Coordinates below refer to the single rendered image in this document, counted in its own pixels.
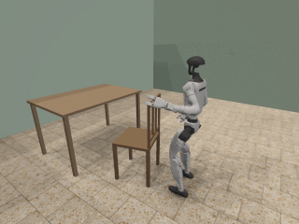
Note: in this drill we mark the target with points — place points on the robot left hand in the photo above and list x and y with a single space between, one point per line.
158 103

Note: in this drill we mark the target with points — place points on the robot right hand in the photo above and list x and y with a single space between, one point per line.
184 117

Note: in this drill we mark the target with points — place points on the right robot upper arm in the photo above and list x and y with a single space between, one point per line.
205 98

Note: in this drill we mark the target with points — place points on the table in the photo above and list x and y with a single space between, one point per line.
69 103

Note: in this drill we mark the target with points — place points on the left robot upper arm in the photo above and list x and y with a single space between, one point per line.
190 94

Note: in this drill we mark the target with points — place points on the left robot thigh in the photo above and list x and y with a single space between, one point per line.
182 135

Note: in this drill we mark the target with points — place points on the chair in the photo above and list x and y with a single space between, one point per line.
140 139

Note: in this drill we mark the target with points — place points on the left robot shin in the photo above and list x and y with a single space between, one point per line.
176 171

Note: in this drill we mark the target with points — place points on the robot left forearm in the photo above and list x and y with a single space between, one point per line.
181 109

